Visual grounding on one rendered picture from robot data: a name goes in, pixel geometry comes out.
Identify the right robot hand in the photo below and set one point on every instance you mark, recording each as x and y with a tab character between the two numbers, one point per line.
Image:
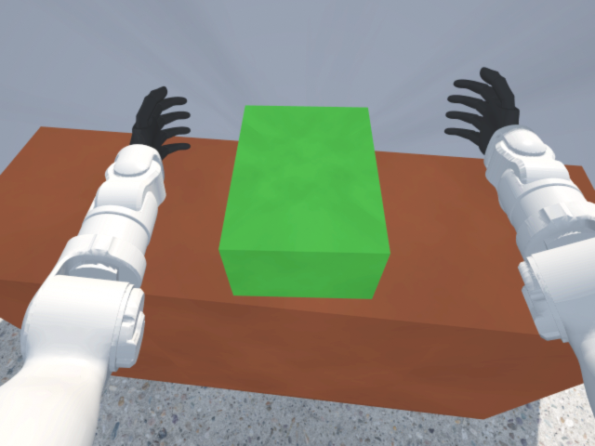
498	109

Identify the carton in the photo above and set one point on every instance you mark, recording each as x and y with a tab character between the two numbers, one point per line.
304	216

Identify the robot left forearm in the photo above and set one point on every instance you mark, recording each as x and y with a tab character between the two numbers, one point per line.
118	226

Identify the pedestal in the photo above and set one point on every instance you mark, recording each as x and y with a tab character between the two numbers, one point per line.
448	330

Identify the left robot hand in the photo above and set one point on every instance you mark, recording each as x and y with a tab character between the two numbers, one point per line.
147	128

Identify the left robot upper arm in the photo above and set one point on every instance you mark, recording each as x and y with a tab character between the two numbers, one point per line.
81	331

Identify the right robot upper arm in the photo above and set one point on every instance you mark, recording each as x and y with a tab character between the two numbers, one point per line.
560	294

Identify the robot right forearm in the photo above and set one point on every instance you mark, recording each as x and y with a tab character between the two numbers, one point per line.
544	206

